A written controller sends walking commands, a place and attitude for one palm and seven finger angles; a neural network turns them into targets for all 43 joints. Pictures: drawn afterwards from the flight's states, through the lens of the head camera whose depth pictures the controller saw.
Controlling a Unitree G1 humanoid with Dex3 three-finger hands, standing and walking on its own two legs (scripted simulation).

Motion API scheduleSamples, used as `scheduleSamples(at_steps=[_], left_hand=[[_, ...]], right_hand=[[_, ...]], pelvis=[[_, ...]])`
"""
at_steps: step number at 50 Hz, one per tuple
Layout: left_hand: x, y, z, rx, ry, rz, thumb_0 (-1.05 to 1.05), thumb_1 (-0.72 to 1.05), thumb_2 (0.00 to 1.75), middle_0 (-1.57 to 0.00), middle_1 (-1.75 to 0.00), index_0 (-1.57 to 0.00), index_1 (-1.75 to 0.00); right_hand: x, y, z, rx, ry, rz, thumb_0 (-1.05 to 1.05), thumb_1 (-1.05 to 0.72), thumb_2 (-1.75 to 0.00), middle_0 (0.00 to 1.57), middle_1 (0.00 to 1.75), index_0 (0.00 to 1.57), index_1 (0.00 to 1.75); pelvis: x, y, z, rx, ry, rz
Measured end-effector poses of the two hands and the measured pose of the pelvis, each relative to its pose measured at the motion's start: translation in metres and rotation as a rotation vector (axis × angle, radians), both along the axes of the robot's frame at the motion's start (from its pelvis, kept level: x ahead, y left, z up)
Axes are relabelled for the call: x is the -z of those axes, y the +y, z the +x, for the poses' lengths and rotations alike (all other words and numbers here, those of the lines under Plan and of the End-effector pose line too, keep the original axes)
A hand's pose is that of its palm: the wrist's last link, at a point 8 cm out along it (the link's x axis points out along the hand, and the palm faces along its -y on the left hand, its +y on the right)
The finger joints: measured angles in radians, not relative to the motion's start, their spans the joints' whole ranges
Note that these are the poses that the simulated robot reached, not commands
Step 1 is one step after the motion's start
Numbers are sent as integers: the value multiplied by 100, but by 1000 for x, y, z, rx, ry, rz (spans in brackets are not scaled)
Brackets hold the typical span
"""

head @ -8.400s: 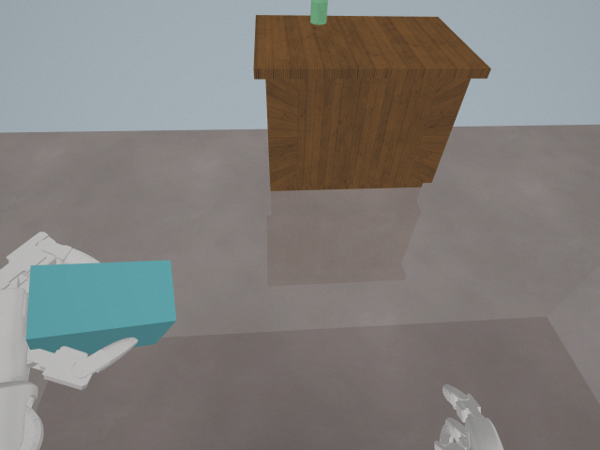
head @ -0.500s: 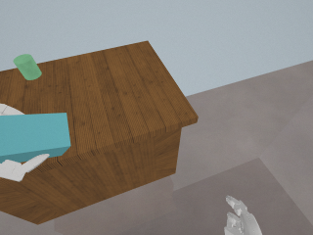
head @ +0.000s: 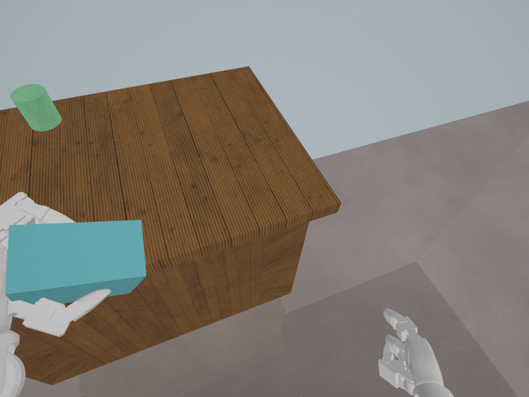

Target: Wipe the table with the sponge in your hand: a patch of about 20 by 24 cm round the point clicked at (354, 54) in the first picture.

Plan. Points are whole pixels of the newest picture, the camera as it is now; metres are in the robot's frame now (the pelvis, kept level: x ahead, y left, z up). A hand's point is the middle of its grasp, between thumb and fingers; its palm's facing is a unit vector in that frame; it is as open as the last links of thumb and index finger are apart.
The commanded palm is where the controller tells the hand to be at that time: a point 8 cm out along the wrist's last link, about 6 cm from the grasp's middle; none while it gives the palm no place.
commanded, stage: come to a stop and stand still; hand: left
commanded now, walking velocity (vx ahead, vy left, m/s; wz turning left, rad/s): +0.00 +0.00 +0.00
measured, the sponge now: (99, 263) +0.23 +0.22 +0.13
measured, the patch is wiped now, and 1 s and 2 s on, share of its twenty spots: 0.00 0.00 0.00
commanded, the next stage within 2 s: look again from close up in 0.64 s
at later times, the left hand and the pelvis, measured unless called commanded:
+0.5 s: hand (9, 275) +0.20 +0.29 +0.15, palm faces +0.39 -0.85 -0.35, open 10.1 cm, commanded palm +0.14 +0.32 +0.17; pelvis -0.02 +0.04 +0.00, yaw +0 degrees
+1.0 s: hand (14, 280) +0.20 +0.28 +0.15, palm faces +0.39 -0.85 -0.36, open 10.1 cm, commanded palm +0.14 +0.31 +0.17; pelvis -0.02 +0.03 +0.00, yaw +0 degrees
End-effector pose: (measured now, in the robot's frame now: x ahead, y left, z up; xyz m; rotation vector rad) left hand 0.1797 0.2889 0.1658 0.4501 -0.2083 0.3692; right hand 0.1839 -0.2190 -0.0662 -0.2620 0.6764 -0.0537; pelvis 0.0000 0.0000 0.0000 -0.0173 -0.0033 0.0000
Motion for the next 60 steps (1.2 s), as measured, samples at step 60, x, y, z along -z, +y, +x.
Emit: scheduleSamples(at_steps=[60], left_hand=[[1,26,-22,-10,-16,-40,-1,-51,101,-73,-134,-75,-134]], right_hand=[[-2,22,-16,3,13,-25,1,-90,-90,21,30,20,30]], pelvis=[[0,27,-12,-12,-15,-10]])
